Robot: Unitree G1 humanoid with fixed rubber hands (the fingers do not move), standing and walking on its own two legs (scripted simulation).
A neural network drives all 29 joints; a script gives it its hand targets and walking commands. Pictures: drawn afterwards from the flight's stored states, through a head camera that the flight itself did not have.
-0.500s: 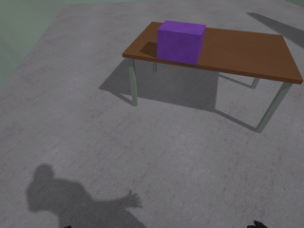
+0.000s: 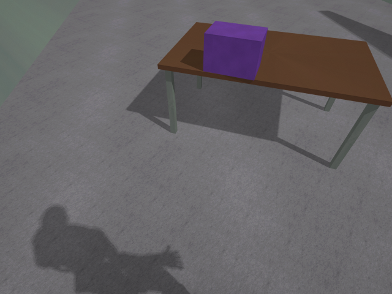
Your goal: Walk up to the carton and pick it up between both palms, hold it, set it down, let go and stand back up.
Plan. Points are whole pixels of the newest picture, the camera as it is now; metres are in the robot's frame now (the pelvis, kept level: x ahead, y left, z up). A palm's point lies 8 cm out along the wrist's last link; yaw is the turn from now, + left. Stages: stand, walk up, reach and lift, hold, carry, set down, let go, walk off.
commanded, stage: stand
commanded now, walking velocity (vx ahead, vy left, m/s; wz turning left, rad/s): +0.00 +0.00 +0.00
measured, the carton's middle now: (234, 50) +1.36 -0.18 -0.09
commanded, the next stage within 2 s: none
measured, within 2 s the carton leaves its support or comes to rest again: neither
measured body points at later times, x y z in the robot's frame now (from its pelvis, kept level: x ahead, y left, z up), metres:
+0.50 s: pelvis -0.02 -0.01 +0.01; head -0.02 -0.01 +0.46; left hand +0.08 +0.28 -0.12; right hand +0.09 -0.30 -0.11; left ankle +0.02 +0.12 -0.72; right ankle +0.02 -0.13 -0.72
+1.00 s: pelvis +0.00 +0.00 +0.01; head +0.02 +0.00 +0.46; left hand +0.10 +0.28 -0.12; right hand +0.09 -0.29 -0.11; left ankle +0.02 +0.12 -0.72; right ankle +0.02 -0.13 -0.72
